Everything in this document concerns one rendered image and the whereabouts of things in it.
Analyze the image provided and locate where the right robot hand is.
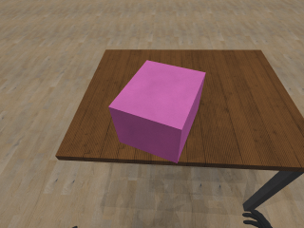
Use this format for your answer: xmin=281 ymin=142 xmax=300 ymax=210
xmin=242 ymin=208 xmax=273 ymax=228

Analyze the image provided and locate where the carton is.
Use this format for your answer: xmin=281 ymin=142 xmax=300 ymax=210
xmin=108 ymin=60 xmax=206 ymax=163

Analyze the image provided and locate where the table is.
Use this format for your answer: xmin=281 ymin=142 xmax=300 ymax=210
xmin=55 ymin=49 xmax=304 ymax=212

